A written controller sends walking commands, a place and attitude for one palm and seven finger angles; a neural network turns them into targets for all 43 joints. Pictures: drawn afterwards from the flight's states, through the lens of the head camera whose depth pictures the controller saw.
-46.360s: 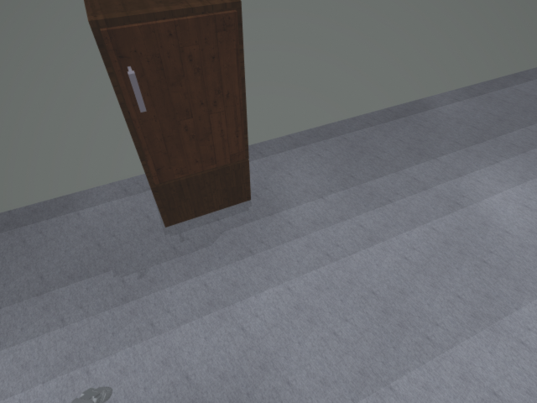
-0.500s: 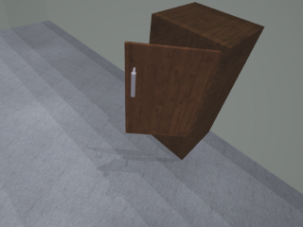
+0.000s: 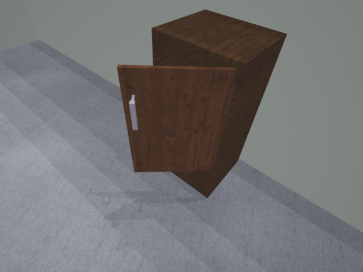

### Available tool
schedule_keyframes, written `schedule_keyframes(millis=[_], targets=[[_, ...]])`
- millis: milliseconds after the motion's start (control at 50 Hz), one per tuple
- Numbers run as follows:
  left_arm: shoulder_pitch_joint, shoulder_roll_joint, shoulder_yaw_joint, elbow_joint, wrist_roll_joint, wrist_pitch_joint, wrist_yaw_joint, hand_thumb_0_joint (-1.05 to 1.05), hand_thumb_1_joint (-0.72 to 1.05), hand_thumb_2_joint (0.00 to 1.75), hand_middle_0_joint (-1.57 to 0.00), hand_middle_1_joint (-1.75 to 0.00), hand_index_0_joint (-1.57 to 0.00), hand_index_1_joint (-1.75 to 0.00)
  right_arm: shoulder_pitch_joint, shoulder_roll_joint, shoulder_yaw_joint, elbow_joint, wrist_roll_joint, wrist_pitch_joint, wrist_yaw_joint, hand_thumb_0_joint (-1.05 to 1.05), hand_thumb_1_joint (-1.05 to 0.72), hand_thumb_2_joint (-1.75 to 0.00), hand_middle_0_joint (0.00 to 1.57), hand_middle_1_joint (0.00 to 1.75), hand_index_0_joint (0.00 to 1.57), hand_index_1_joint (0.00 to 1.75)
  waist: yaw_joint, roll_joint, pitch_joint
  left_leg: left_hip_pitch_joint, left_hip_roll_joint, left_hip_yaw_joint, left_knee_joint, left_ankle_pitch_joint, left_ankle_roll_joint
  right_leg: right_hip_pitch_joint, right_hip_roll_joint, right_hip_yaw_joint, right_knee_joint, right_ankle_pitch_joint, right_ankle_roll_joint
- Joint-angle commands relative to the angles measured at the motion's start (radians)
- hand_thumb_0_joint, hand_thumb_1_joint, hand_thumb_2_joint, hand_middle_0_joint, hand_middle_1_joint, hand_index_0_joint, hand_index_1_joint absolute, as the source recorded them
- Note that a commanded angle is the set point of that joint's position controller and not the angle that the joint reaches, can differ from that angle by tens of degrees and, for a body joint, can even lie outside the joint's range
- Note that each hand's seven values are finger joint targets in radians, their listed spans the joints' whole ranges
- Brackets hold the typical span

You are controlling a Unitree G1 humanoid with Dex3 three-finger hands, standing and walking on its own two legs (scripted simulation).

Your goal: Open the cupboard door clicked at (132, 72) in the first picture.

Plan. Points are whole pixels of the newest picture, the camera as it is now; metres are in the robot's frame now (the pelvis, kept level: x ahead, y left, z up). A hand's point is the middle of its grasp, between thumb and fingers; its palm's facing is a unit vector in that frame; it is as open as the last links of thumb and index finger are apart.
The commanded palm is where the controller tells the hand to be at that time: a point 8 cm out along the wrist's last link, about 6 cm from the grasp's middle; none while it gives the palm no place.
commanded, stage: shuffle to correct the standing spot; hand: left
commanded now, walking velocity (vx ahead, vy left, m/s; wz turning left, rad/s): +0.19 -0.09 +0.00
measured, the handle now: (134, 112) +0.68 +0.15 -0.06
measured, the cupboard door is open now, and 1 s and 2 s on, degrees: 43 43 43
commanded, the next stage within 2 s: come to a stop and stand still in 0.48 s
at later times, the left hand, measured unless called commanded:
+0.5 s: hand out of the picture +0.03 +0.07 -0.19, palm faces +0.12 -0.99 -0.12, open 7.3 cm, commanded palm none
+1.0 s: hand (142, 260) +0.21 +0.09 -0.19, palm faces +0.05 -0.97 -0.24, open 7.3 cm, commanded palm none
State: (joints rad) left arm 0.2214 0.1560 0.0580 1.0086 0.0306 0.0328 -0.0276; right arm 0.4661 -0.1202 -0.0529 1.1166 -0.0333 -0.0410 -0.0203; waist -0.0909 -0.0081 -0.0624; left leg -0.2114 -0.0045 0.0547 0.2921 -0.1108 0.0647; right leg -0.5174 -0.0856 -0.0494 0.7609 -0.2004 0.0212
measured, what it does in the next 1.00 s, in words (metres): walks ahead: right foot, then left foot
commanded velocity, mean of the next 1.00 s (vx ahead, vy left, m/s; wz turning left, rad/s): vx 0.03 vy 0.01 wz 0.00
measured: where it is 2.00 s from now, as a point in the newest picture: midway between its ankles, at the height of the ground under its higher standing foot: outside the picture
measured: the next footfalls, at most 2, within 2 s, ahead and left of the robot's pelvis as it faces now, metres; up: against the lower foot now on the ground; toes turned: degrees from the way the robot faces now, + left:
right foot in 0.12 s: +0.10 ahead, -0.17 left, +0.00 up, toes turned -5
left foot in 0.52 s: +0.21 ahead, +0.03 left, +0.00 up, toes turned +6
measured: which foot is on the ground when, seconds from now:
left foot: down 0.00-0.12, up 0.14-0.50, down 0.52-0.90, up 0.92-1.00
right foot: up 0.00-0.10, down 0.12-0.54, up 0.56-0.78, down 0.80-1.00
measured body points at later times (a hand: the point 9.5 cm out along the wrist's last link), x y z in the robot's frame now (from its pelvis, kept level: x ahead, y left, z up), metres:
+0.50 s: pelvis +0.11 -0.07 -0.01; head +0.12 -0.06 +0.44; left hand +0.03 +0.13 -0.17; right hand +0.19 -0.29 -0.16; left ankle +0.17 +0.03 -0.74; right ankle +0.06 -0.16 -0.75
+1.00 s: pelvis +0.17 -0.09 -0.02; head +0.19 -0.10 +0.43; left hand +0.21 +0.14 -0.17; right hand +0.20 -0.33 -0.18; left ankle +0.15 +0.02 -0.73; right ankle +0.21 -0.20 -0.75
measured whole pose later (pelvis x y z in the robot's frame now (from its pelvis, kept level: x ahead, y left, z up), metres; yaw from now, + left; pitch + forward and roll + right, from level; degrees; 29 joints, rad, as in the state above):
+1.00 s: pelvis +0.17 -0.09 -0.02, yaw +2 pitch -1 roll +0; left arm 0.20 0.16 0.03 1.02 0.03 0.01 0.04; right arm 0.22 -0.17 -0.06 1.05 -0.01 0.05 -0.03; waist -0.01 0.02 0.08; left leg -0.31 0.02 0.06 0.77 -0.48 -0.03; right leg -0.30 -0.05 -0.11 0.57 -0.25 -0.03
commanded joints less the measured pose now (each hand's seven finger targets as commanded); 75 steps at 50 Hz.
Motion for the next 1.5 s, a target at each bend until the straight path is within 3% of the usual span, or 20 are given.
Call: schedule_keyframes(millis=[0, 60, 100, 120, 200, 380, 460, 480, 520, 540, 680, 740, 780, 920, 1000, 1080, 1140, 1220, 1320, 1480], targets=[[-0.028, 0.026, 0.004, -0.081, -0.007, -0.04, 0.003, 0.0, 0.9, 0.9, -0.2, -0.3, -0.2, -0.3, 0.033, -0.177, -0.041, -0.038, -0.006, -0.003, -0.008, 0.0, -0.9, -0.9, 0.2, 0.3, 0.2, 0.3, 0.029, 0.155, 0.114, -0.065, 0.276, -0.27, -0.145, -0.426, 0.108, 0.081, 0.018, -0.026, -0.144, -0.102, -0.007], [0.157, 0.046, 0.011, -0.013, -0.006, -0.053, 0.018, 0.0, 0.9, 0.9, -0.2, -0.3, -0.2, -0.3, -0.01, -0.148, -0.037, -0.041, -0.003, 0.009, -0.002, 0.0, -0.9, -0.9, 0.2, 0.3, 0.2, 0.3, 0.108, 0.04, 0.071, -0.215, 0.182, -0.178, 0.062, -0.443, 0.038, 0.43, 0.063, -0.037, -0.356, -0.064, -0.022], [0.301, 0.158, 0.027, 0.022, 0.0, -0.07, 0.046, 0.0, 0.9, 0.9, -0.2, -0.3, -0.2, -0.3, -0.034, -0.038, -0.007, -0.086, 0.011, 0.006, 0.003, 0.0, -0.9, -0.9, 0.2, 0.3, 0.2, 0.3, 0.157, -0.3, 0.078, -0.565, -0.001, 0.04, 0.534, -0.479, -0.038, 0.631, -0.274, 0.425, -0.574, -0.375, -0.159], [0.31, 0.174, 0.03, 0.013, -0.012, -0.07, 0.056, 0.0, 0.9, 0.9, -0.2, -0.3, -0.2, -0.3, -0.107, -0.085, -0.014, -0.114, 0.001, 0.013, 0.01, 0.0, -0.9, -0.9, 0.2, 0.3, 0.2, 0.3, 0.16, -0.168, 0.136, -0.581, 0.042, -0.025, 0.703, -0.449, -0.028, 0.488, -0.34, 0.498, -0.656, -0.449, -0.213], [0.109, 0.062, 0.009, -0.029, -0.011, -0.09, 0.058, 0.0, 0.9, 0.9, -0.2, -0.3, -0.2, -0.3, -0.054, -0.079, -0.029, -0.093, -0.008, 0.039, 0.028, 0.0, -0.9, -0.9, 0.2, 0.3, 0.2, 0.3, 0.04, -0.111, 0.159, -0.438, 0.113, -0.029, 0.824, -0.181, -0.047, 0.26, -0.186, 0.221, -0.646, -0.276, -0.185], [0.27, 0.1, -0.001, 0.043, -0.003, -0.102, 0.052, 0.0, 0.9, 0.9, -0.2, -0.3, -0.2, -0.3, -0.232, -0.042, -0.007, -0.16, 0.007, 0.012, 0.032, 0.0, -0.9, -0.9, 0.2, 0.3, 0.2, 0.3, 0.116, -0.062, 0.137, -0.311, 0.072, 0.034, 0.425, -0.183, -0.055, 0.408, -0.178, 0.18, -0.548, 0.168, -0.227], [0.28, 0.081, -0.003, 0.068, -0.01, -0.092, 0.048, 0.0, 0.9, 0.9, -0.2, -0.3, -0.2, -0.3, -0.162, -0.057, 0.0, -0.125, 0.008, -0.012, 0.018, 0.0, -0.9, -0.9, 0.2, 0.3, 0.2, 0.3, 0.084, -0.068, 0.098, -0.023, 0.019, 0.065, 0.163, -0.095, -0.038, 0.352, -0.096, 0.119, -0.359, 0.254, -0.158], [0.287, 0.057, -0.009, 0.068, -0.014, -0.09, 0.043, 0.0, 0.9, 0.9, -0.2, -0.3, -0.2, -0.3, -0.098, -0.101, -0.008, -0.103, 0.007, -0.019, 0.009, 0.0, -0.9, -0.9, 0.2, 0.3, 0.2, 0.3, 0.056, 0.008, 0.053, 0.148, 0.078, -0.013, 0.122, -0.057, -0.009, 0.25, -0.051, 0.077, -0.214, 0.226, -0.121], [0.238, 0.008, -0.026, 0.016, -0.011, -0.091, 0.035, 0.0, 0.9, 0.9, -0.2, -0.3, -0.2, -0.3, 0.02, -0.231, -0.038, -0.09, 0.013, -0.012, -0.006, 0.0, -0.9, -0.9, 0.2, 0.3, 0.2, 0.3, 0.019, 0.259, 0.015, 0.314, 0.424, -0.425, -0.024, 0.029, 0.182, -0.079, 0.062, -0.048, 0.209, -0.35, -0.05], [0.207, 0.034, -0.017, 0.011, 0.0, -0.08, 0.038, 0.0, 0.9, 0.9, -0.2, -0.3, -0.2, -0.3, -0.024, -0.213, -0.034, -0.1, 0.014, -0.004, -0.006, 0.0, -0.9, -0.9, 0.2, 0.3, 0.2, 0.3, 0.024, 0.174, 0.09, 0.19, 0.431, -0.415, -0.064, -0.145, 0.214, -0.094, 0.021, 0.001, 0.309, -0.366, -0.053], [0.251, -0.049, -0.035, 0.068, -0.009, -0.044, 0.054, 0.0, 0.9, 0.9, -0.2, -0.3, -0.2, -0.3, -0.212, -0.112, 0.009, -0.117, 0.014, -0.014, -0.025, 0.0, -0.9, -0.9, 0.2, 0.3, 0.2, 0.3, 0.121, 0.076, 0.059, -0.033, 0.261, -0.054, 0.047, 0.458, 0.109, 0.239, -0.003, -0.005, -0.04, -0.085, 0.006], [0.275, 0.002, -0.027, 0.072, -0.003, -0.042, 0.058, 0.0, 0.9, 0.9, -0.2, -0.3, -0.2, -0.3, -0.235, -0.124, 0.002, -0.112, 0.021, 0.009, -0.025, 0.0, -0.9, -0.9, 0.2, 0.3, 0.2, 0.3, 0.143, 0.047, 0.066, -0.064, 0.196, -0.036, 0.139, 0.244, 0.034, 0.34, 0.003, -0.003, -0.275, 0.13, 0.01], [0.216, 0.085, -0.019, 0.043, 0.002, -0.052, 0.062, 0.0, 0.9, 0.9, -0.2, -0.3, -0.2, -0.3, -0.205, -0.09, -0.002, -0.116, 0.03, 0.03, -0.02, 0.0, -0.9, -0.9, 0.2, 0.3, 0.2, 0.3, 0.098, -0.041, 0.084, -0.078, 0.09, -0.009, 0.185, -0.028, -0.043, 0.309, -0.102, 0.147, -0.296, 0.462, -0.049], [0.124, 0.165, 0.012, -0.003, -0.001, -0.033, 0.081, 0.0, 0.9, 0.9, -0.2, -0.3, -0.2, -0.3, -0.19, -0.085, -0.017, -0.111, 0.024, 0.078, -0.016, 0.0, -0.9, -0.9, 0.2, 0.3, 0.2, 0.3, 0.123, -0.179, 0.02, -0.156, 0.029, -0.001, 0.534, -0.419, -0.095, 0.405, -0.275, 0.214, -0.344, 0.808, -0.235], [0.05, 0.191, 0.035, -0.044, 0.005, -0.019, 0.085, 0.0, 0.9, 0.9, -0.2, -0.3, -0.2, -0.3, -0.199, -0.086, -0.019, -0.125, 0.026, 0.083, -0.01, 0.0, -0.9, -0.9, 0.2, 0.3, 0.2, 0.3, 0.118, -0.153, 0.022, -0.163, 0.033, -0.044, 0.557, -0.417, -0.104, 0.388, -0.273, 0.189, -0.355, 0.655, -0.254], [-0.032, 0.188, 0.036, -0.07, -0.005, -0.003, 0.076, 0.0, 0.9, 0.9, -0.2, -0.3, -0.2, -0.3, -0.085, -0.071, -0.017, -0.097, 0.023, 0.074, -0.003, 0.0, -0.9, -0.9, 0.2, 0.3, 0.2, 0.3, 0.065, -0.125, 0.014, 0.064, 0.024, 0.008, 0.191, -0.147, -0.097, 0.233, -0.194, 0.135, -0.311, 0.218, -0.145], [-0.05, 0.078, 0.013, -0.109, -0.019, 0.016, 0.067, 0.0, 0.9, 0.9, -0.2, -0.3, -0.2, -0.3, -0.159, -0.208, -0.035, -0.154, 0.002, 0.06, -0.008, 0.0, -0.9, -0.9, 0.2, 0.3, 0.2, 0.3, 0.079, 0.282, 0.122, -0.128, 0.342, -0.373, -0.11, -0.083, 0.076, 0.113, 0.037, 0.008, 0.006, -0.301, -0.005], [0.004, 0.079, 0.014, -0.051, -0.002, 0.019, 0.059, 0.0, 0.9, 0.9, -0.2, -0.3, -0.2, -0.3, -0.258, -0.153, -0.012, -0.169, 0.003, 0.051, -0.015, 0.0, -0.9, -0.9, 0.2, 0.3, 0.2, 0.3, 0.12, 0.126, 0.131, -0.153, 0.253, -0.241, -0.08, -0.111, 0.098, 0.138, 0.043, 0.07, 0.197, -0.22, -0.021], [0.008, 0.055, -0.01, -0.031, -0.009, -0.002, 0.061, 0.0, 0.9, 0.9, -0.2, -0.3, -0.2, -0.3, -0.173, -0.154, -0.013, -0.12, 0.009, 0.043, -0.017, 0.0, -0.9, -0.9, 0.2, 0.3, 0.2, 0.3, 0.083, 0.11, 0.064, 0.087, 0.243, -0.211, -0.033, 0.071, 0.102, 0.169, 0.033, 0.02, -0.097, -0.247, 0.001], [0.077, 0.1, -0.026, 0.043, -0.017, -0.038, 0.07, 0.0, 0.9, 0.9, -0.2, -0.3, -0.2, -0.3, -0.155, -0.104, 0.008, -0.073, 0.02, 0.047, -0.003, 0.0, -0.9, -0.9, 0.2, 0.3, 0.2, 0.3, 0.067, -0.086, 0.082, 0.078, 0.095, -0.073, 0.073, -0.045, -0.055, 0.242, -0.06, 0.153, -0.452, -0.042, -0.068]])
